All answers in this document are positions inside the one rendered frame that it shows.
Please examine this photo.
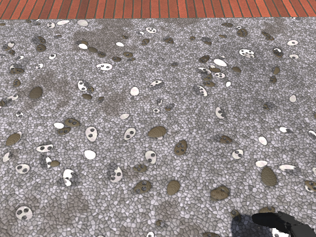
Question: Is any robot right hand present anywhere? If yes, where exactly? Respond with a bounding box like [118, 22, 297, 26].
[252, 211, 316, 237]

